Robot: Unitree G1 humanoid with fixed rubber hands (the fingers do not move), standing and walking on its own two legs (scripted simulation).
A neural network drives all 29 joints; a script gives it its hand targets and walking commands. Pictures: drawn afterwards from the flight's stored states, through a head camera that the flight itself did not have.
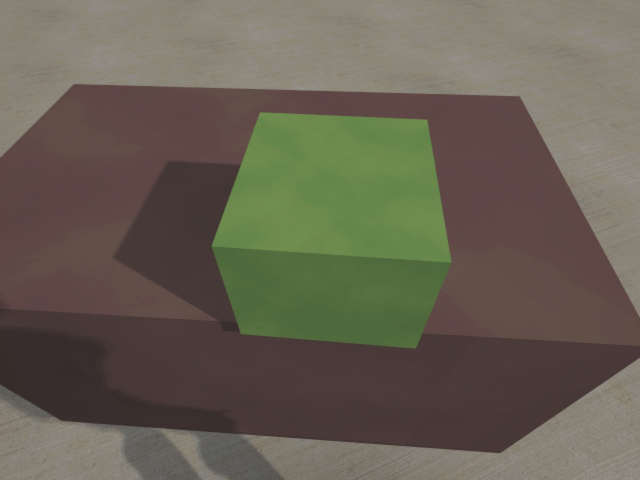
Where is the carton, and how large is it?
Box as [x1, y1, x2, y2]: [211, 112, 450, 348]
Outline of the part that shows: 260,112 211,246 240,332 246,334 415,348 450,264 450,257 427,121 423,119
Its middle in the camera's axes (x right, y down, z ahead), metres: +0.03 -0.03 +0.62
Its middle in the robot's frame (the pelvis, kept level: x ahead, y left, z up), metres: +0.49 +0.01 +0.02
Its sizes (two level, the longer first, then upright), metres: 0.296 0.276 0.216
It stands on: a pedestal, 0.68 m high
